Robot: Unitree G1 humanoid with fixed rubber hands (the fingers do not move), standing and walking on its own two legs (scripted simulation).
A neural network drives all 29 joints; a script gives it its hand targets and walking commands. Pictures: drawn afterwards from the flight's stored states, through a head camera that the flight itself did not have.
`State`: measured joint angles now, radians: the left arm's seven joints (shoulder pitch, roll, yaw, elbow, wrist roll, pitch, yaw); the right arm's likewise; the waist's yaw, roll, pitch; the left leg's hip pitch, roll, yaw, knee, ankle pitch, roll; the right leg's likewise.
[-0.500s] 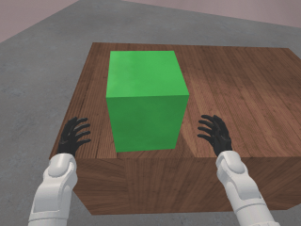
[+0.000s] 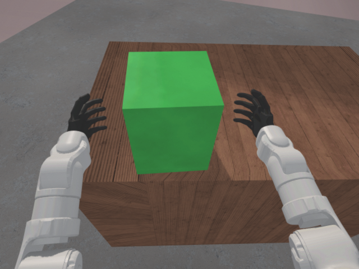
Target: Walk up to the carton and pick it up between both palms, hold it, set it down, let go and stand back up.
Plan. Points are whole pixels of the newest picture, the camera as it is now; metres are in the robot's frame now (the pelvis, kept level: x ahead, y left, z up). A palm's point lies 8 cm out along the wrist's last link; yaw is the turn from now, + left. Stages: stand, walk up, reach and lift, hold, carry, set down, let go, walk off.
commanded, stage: reach and lift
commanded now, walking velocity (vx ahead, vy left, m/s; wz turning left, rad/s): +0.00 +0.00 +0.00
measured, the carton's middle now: (170, 114) +0.50 +0.04 +0.06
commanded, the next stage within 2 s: none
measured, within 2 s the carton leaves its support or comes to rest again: neither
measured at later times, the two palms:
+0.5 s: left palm (73, 97) +0.42 +0.24 +0.17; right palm (256, 87) +0.47 -0.15 +0.17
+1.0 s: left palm (73, 73) +0.46 +0.24 +0.20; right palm (250, 61) +0.51 -0.13 +0.22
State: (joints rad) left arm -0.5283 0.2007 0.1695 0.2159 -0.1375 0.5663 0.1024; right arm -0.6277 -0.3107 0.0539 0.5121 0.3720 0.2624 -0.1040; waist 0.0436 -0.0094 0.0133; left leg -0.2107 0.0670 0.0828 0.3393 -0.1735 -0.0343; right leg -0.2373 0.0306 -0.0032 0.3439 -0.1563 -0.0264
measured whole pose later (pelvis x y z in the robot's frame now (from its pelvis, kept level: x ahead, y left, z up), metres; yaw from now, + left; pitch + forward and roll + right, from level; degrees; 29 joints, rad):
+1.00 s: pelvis +0.01 +0.00 +0.00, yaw +3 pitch +13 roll -1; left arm -1.20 0.34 0.01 1.03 -0.27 0.35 0.13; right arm -1.31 -0.37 0.07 1.21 0.42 0.27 -0.08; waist 0.05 0.01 -0.15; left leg -0.46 0.07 0.02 0.41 -0.18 -0.04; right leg -0.43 0.03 -0.06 0.34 -0.14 -0.02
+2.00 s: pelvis +0.00 +0.01 -0.02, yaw +2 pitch +23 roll -1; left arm -1.15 0.17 0.11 1.33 -0.11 -0.13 0.14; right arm -1.18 -0.24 -0.05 1.34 0.23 -0.07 -0.04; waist 0.05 -0.02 -0.22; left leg -0.68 0.06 0.03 0.47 -0.18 -0.03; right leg -0.67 0.02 -0.05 0.42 -0.15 -0.02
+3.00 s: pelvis +0.03 +0.02 +0.00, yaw +0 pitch +12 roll +0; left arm -0.92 -0.07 0.59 0.89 0.39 -0.01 0.05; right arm -0.94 0.07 -0.68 0.92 -0.47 -0.14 0.02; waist 0.04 -0.01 -0.05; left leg -0.35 0.04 0.09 0.34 -0.19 -0.01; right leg -0.38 -0.01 -0.03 0.34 -0.18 0.00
